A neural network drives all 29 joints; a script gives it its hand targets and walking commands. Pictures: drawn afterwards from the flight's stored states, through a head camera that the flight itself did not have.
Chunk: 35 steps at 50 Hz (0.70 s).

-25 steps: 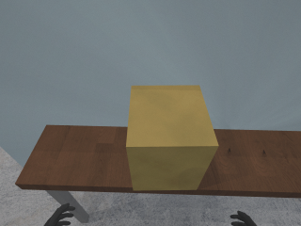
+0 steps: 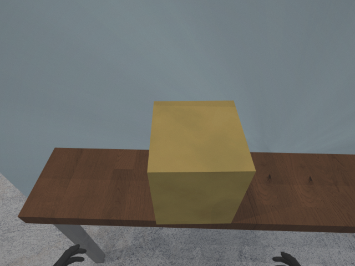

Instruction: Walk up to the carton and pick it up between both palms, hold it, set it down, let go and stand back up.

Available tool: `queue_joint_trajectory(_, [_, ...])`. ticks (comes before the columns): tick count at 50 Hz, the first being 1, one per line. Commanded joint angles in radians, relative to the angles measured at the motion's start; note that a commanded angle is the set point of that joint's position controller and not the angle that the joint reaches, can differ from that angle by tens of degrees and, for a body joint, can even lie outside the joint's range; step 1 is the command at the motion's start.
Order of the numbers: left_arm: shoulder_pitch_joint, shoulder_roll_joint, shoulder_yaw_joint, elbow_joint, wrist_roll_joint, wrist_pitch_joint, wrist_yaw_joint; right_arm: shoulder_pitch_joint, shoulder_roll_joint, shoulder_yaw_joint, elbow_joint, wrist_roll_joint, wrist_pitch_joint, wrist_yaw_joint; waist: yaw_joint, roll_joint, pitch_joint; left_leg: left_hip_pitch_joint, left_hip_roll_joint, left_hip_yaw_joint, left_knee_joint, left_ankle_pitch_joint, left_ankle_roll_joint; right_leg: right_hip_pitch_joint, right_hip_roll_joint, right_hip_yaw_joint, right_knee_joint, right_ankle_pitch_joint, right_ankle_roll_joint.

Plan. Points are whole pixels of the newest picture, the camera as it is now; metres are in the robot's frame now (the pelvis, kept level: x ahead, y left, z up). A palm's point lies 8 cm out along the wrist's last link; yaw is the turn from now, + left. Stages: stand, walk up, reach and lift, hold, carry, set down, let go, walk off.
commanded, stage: walk up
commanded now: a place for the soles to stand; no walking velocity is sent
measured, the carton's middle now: (193, 164) +0.38 -0.02 +0.01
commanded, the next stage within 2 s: none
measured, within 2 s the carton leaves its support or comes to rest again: neither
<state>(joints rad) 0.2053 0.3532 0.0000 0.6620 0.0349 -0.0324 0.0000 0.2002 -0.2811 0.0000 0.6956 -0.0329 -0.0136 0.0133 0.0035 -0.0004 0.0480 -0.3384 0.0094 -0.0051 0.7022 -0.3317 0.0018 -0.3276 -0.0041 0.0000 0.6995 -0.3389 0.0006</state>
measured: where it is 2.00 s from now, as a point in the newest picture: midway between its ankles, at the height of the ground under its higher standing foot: outside the picture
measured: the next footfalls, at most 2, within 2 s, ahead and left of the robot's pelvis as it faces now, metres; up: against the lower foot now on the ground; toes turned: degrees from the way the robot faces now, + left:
left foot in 0.44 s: +0.00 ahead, +0.10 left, +0.00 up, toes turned +0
right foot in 0.70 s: -0.01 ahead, -0.14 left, +0.00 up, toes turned +0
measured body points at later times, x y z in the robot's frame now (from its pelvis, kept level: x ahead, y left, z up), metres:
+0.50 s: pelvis -0.06 +0.00 +0.00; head -0.04 +0.01 +0.45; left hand +0.09 +0.29 -0.10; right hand +0.06 -0.30 -0.09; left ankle -0.04 +0.10 -0.72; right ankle +0.02 -0.12 -0.71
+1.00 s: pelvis -0.07 -0.03 +0.00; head -0.06 -0.02 +0.45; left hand +0.07 +0.27 -0.09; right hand +0.03 -0.33 -0.09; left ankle -0.04 +0.10 -0.72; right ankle -0.05 -0.14 -0.72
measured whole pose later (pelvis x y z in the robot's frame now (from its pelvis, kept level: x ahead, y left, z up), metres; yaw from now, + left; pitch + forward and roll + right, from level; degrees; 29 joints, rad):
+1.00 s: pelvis -0.07 -0.03 +0.00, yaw -1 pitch -2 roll +0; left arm 0.21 0.40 0.00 0.67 0.03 -0.01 -0.02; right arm 0.26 -0.38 -0.01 0.72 -0.03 -0.03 0.01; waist -0.01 -0.01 0.07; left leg -0.33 0.01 0.00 0.67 -0.30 0.01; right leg -0.32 0.02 0.00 0.69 -0.34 -0.02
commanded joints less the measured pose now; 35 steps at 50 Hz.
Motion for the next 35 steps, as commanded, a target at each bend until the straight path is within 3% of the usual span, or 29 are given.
queue_joint_trajectory(1, [-0.009, 0.21, 0.09, -0.031, -0.015, 0.014, -0.002, 0.049, -0.371, -0.114, -0.016, 0.031, -0.049, -0.037, -0.02, 0.055, -0.099, 0.081, 0.207, -0.252, -0.117, 0.485, 0.18, -0.049, -0.019, 0.037, 0.088, 0.269, -0.061])
queue_joint_trajectory(2, [-0.017, 0.205, 0.093, -0.041, -0.013, 0.017, -0.003, 0.056, -0.373, -0.12, -0.023, 0.025, -0.047, -0.039, -0.017, 0.063, -0.114, 0.111, 0.219, -0.271, -0.116, 0.522, 0.197, -0.07, -0.014, 0.032, 0.107, 0.219, -0.063])
queue_joint_trajectory(3, [0.007, 0.205, 0.098, -0.044, -0.012, 0.02, -0.005, 0.047, -0.376, -0.125, -0.031, 0.028, -0.043, -0.041, -0.007, 0.087, -0.128, 0.116, 0.221, -0.244, -0.107, 0.526, 0.195, -0.059, -0.024, 0.041, 0.084, 0.205, -0.066])
queue_joint_trajectory(4, [0.015, 0.212, 0.096, -0.039, -0.011, 0.022, -0.006, 0.031, -0.371, -0.124, -0.04, 0.025, -0.039, -0.045, -0.003, 0.078, -0.109, 0.064, 0.216, -0.237, -0.101, 0.504, 0.194, -0.032, -0.02, 0.035, 0.082, 0.215, -0.068])
queue_joint_trajectory(5, [0.027, 0.214, 0.093, -0.041, -0.002, 0.022, -0.006, 0.035, -0.369, -0.121, -0.044, 0.031, -0.036, -0.046, -0.005, 0.058, -0.11, 0.042, 0.202, -0.24, -0.1, 0.445, 0.188, -0.012, -0.027, 0.043, 0.073, 0.27, -0.075])
queue_joint_trajectory(7, [0.043, 0.224, 0.103, -0.04, -0.004, 0.029, -0.014, 0.0, -0.359, -0.115, -0.05, 0.03, -0.028, -0.047, 0.018, 0.058, -0.09, -0.032, 0.172, -0.195, -0.102, 0.314, 0.16, 0.017, -0.034, 0.055, 0.044, 0.258, -0.084])
queue_joint_trajectory(8, [0.033, 0.229, 0.101, -0.044, -0.002, 0.029, -0.015, 0.004, -0.351, -0.111, -0.051, 0.029, -0.026, -0.047, 0.011, 0.055, -0.103, -0.043, 0.14, -0.17, -0.082, 0.243, 0.135, 0.018, -0.05, 0.085, 0.007, 0.231, -0.1])
queue_joint_trajectory(9, [0.021, 0.234, 0.1, -0.041, 0.002, 0.03, -0.017, 0.0, -0.336, -0.108, -0.042, 0.032, -0.022, -0.047, -0.002, 0.004, -0.094, -0.069, 0.111, -0.136, -0.079, 0.111, 0.115, 0.015, -0.063, 0.12, -0.041, 0.179, -0.122])
queue_joint_trajectory(11, [0.009, 0.275, 0.111, -0.048, 0.003, 0.032, -0.022, -0.001, -0.306, -0.097, -0.031, 0.034, -0.013, -0.046, -0.004, -0.06, -0.046, -0.07, 0.015, -0.028, 0.035, -0.055, 0.07, -0.062, -0.143, 0.223, -0.176, 0.092, -0.185])
queue_joint_trajectory(12, [-0.004, 0.289, 0.115, -0.045, 0.0, 0.032, -0.024, 0.022, -0.291, -0.094, -0.029, 0.031, -0.009, -0.046, -0.007, -0.136, -0.035, -0.041, -0.057, 0.046, 0.164, -0.131, 0.058, -0.119, -0.219, 0.304, -0.264, 0.043, -0.234])
queue_joint_trajectory(13, [-0.025, 0.3, 0.119, -0.062, 0.01, 0.029, -0.019, 0.037, -0.286, -0.092, -0.026, 0.03, -0.008, -0.046, -0.004, -0.175, -0.027, -0.023, -0.063, 0.051, 0.262, -0.196, 0.058, -0.16, -0.28, 0.381, -0.307, 0.003, -0.272])
queue_joint_trajectory(15, [-0.05, 0.306, 0.12, -0.072, 0.016, 0.029, -0.018, 0.107, -0.306, -0.095, -0.009, 0.026, -0.013, -0.039, -0.023, -0.198, -0.008, -0.017, -0.048, 0.031, 0.251, -0.213, 0.063, -0.189, -0.272, 0.368, -0.308, -0.033, -0.269])
queue_joint_trajectory(16, [-0.072, 0.294, 0.117, -0.082, 0.016, 0.035, -0.018, 0.138, -0.306, -0.099, -0.008, 0.026, -0.021, -0.037, -0.035, -0.214, 0.001, 0.006, -0.038, 0.046, 0.154, -0.173, 0.066, -0.197, -0.231, 0.29, -0.278, -0.04, -0.233])
queue_joint_trajectory(17, [-0.08, 0.27, 0.112, -0.08, 0.013, 0.04, -0.02, 0.162, -0.308, -0.101, 0.007, 0.027, -0.026, -0.035, -0.039, -0.171, -0.008, 0.073, -0.035, 0.055, 0.113, -0.105, 0.07, -0.225, -0.205, 0.26, -0.249, 0.0, -0.211])
queue_joint_trajectory(18, [-0.079, 0.252, 0.107, -0.077, 0.013, 0.044, -0.02, 0.184, -0.295, -0.102, 0.01, 0.027, -0.032, -0.036, -0.052, -0.156, 0.011, 0.099, -0.026, 0.04, 0.01, -0.074, 0.071, -0.232, -0.175, 0.217, -0.195, 0.01, -0.184])
queue_joint_trajectory(19, [-0.071, 0.23, 0.098, -0.067, 0.007, 0.042, -0.019, 0.19, -0.3, -0.105, 0.019, 0.018, -0.039, -0.034, -0.054, -0.108, -0.021, 0.121, -0.003, -0.028, -0.117, -0.079, 0.08, -0.211, -0.128, 0.168, -0.144, -0.08, -0.139])
queue_joint_trajectory(20, [-0.056, 0.196, 0.091, -0.071, -0.001, 0.042, -0.019, 0.168, -0.33, -0.112, 0.0, 0.009, -0.05, -0.036, -0.05, 0.025, -0.028, 0.113, 0.116, -0.254, -0.263, -0.125, 0.124, -0.206, -0.055, 0.118, 0.033, -0.054, -0.084])
queue_joint_trajectory(21, [-0.036, 0.173, 0.084, -0.055, -0.016, 0.038, -0.019, 0.117, -0.36, -0.11, -0.017, -0.004, -0.059, -0.037, -0.03, 0.118, -0.005, 0.089, 0.257, -0.478, -0.346, -0.062, 0.152, -0.248, 0.025, 0.054, 0.134, -0.104, -0.037])
queue_joint_trajectory(22, [-0.033, 0.217, 0.094, -0.049, -0.019, 0.037, -0.013, 0.104, -0.379, -0.115, -0.023, -0.003, -0.066, -0.038, -0.029, 0.096, -0.007, 0.077, 0.307, -0.532, -0.359, 0.009, 0.178, -0.232, 0.003, 0.087, 0.2, -0.164, -0.033])
queue_joint_trajectory(23, [-0.01, 0.219, 0.095, -0.032, -0.021, 0.035, -0.012, 0.073, -0.372, -0.117, -0.022, -0.005, -0.071, -0.041, -0.007, 0.069, -0.031, 0.1, 0.3, -0.475, -0.335, 0.103, 0.176, -0.212, 0.0, 0.102, 0.201, -0.173, -0.032])
queue_joint_trajectory(25, [0.005, 0.218, 0.094, -0.002, -0.015, 0.029, -0.019, 0.058, -0.37, -0.11, -0.015, 0.005, -0.074, -0.04, -0.004, 0.074, -0.068, 0.052, 0.258, -0.391, -0.321, 0.125, 0.157, -0.108, -0.025, 0.078, 0.123, -0.153, -0.038])
queue_joint_trajectory(26, [0.01, 0.21, 0.09, 0.003, -0.016, 0.028, -0.023, 0.028, -0.358, -0.1, -0.018, 0.003, -0.074, -0.037, 0.006, 0.083, -0.069, 0.053, 0.228, -0.312, -0.29, 0.175, 0.148, -0.077, -0.02, 0.042, 0.097, -0.129, -0.045])
queue_joint_trajectory(27, [0.021, 0.203, 0.089, 0.008, -0.02, 0.029, -0.026, 0.017, -0.356, -0.1, -0.023, 0.006, -0.073, -0.034, 0.008, 0.143, -0.08, 0.064, 0.202, -0.28, -0.256, 0.195, 0.145, -0.067, -0.019, 0.034, 0.063, -0.119, -0.042])
queue_joint_trajectory(28, [0.022, 0.201, 0.092, 0.003, -0.017, 0.025, -0.026, 0.028, -0.346, -0.097, -0.019, 0.005, -0.067, -0.032, -0.004, 0.142, -0.093, 0.065, 0.179, -0.237, -0.239, 0.189, 0.146, -0.037, -0.002, 0.001, 0.018, -0.081, -0.046])
queue_joint_trajectory(31, [0.038, 0.191, 0.091, 0.021, -0.018, 0.012, -0.02, 0.018, -0.344, -0.084, -0.029, 0.013, -0.054, -0.027, 0.011, 0.106, -0.125, 0.013, 0.12, -0.159, -0.155, 0.181, 0.124, 0.113, 0.022, -0.015, -0.147, 0.053, -0.052])
queue_joint_trajectory(32, [0.055, 0.199, 0.087, 0.023, -0.009, 0.003, -0.014, 0.004, -0.314, -0.076, -0.035, 0.018, -0.05, -0.025, 0.022, 0.101, -0.12, -0.019, 0.116, -0.137, -0.129, 0.157, 0.108, 0.148, 0.002, 0.006, -0.162, 0.075, -0.061])
queue_joint_trajectory(33, [0.077, 0.234, 0.094, 0.021, 0.0, -0.004, -0.007, 0.007, -0.303, -0.074, -0.034, 0.021, -0.048, -0.022, 0.031, 0.033, -0.116, -0.078, 0.097, -0.127, -0.097, 0.068, 0.088, 0.165, -0.056, 0.105, -0.197, 0.035, -0.079])
queue_joint_trajectory(34, [0.048, 0.265, 0.096, 0.019, 0.008, -0.009, -0.006, 0.024, -0.288, -0.071, -0.035, 0.029, -0.046, -0.02, 0.009, -0.045, -0.114, -0.123, 0.049, -0.102, -0.058, -0.039, 0.059, 0.177, -0.128, 0.239, -0.237, -0.028, -0.121])
queue_joint_trajectory(35, [0.045, 0.296, 0.106, 0.009, 0.012, -0.012, -0.004, 0.041, -0.277, -0.068, -0.029, 0.03, -0.044, -0.019, -0.004, -0.105, -0.066, -0.146, -0.022, -0.02, 0.031, -0.141, 0.043, 0.138, -0.206, 0.37, -0.31, -0.133, -0.173])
